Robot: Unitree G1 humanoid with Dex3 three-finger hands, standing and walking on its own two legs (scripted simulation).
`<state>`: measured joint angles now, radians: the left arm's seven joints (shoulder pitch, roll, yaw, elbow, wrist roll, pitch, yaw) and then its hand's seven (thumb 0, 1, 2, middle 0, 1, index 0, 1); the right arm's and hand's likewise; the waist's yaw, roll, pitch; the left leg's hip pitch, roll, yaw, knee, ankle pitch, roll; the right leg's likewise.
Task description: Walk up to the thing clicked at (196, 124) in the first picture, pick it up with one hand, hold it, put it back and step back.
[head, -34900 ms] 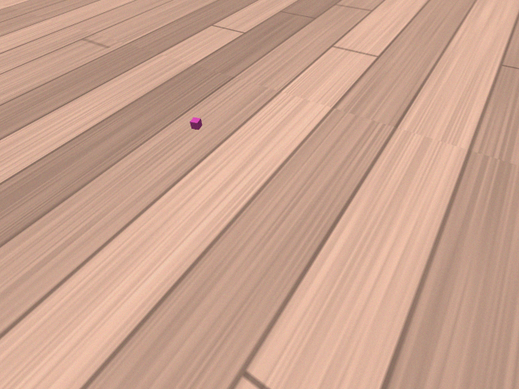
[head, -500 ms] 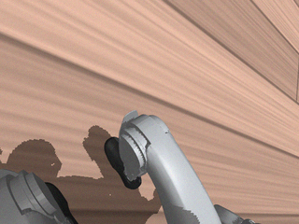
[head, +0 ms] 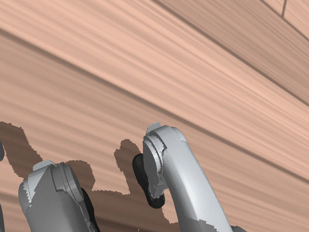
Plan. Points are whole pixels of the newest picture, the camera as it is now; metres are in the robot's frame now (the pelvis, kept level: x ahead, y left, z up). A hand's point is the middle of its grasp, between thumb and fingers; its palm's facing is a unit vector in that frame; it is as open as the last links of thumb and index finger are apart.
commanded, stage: settle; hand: left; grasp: from above
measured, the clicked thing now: out of the picture +0.46 +0.36 -0.23
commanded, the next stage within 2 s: lift in 0.18 s
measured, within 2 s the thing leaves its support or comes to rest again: neither
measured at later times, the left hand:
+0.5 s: hand out of the picture +0.46 +0.34 -0.14, palm faces -0.07 -0.45 -0.89, open 8.0 cm
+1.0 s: hand out of the picture +0.40 +0.33 +0.02, palm faces -0.08 -0.41 -0.91, open 7.8 cm
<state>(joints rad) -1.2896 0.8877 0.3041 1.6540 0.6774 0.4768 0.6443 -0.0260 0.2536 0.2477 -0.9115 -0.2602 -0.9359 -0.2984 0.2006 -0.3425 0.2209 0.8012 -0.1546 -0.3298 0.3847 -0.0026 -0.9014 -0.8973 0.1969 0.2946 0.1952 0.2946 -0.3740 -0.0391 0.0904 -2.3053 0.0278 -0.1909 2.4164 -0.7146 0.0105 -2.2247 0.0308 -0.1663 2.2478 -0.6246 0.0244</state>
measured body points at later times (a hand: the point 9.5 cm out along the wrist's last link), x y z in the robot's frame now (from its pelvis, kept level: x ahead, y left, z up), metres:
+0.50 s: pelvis +0.00 -0.01 +0.00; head +0.26 +0.05 +0.37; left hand +0.46 +0.36 -0.08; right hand -0.01 -0.27 -0.09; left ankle +0.06 +0.12 -0.31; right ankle +0.12 -0.11 -0.31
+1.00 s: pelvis +0.00 -0.01 +0.10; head +0.18 +0.02 +0.51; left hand +0.40 +0.35 +0.07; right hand +0.08 -0.27 -0.04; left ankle +0.06 +0.12 -0.31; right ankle +0.12 -0.11 -0.31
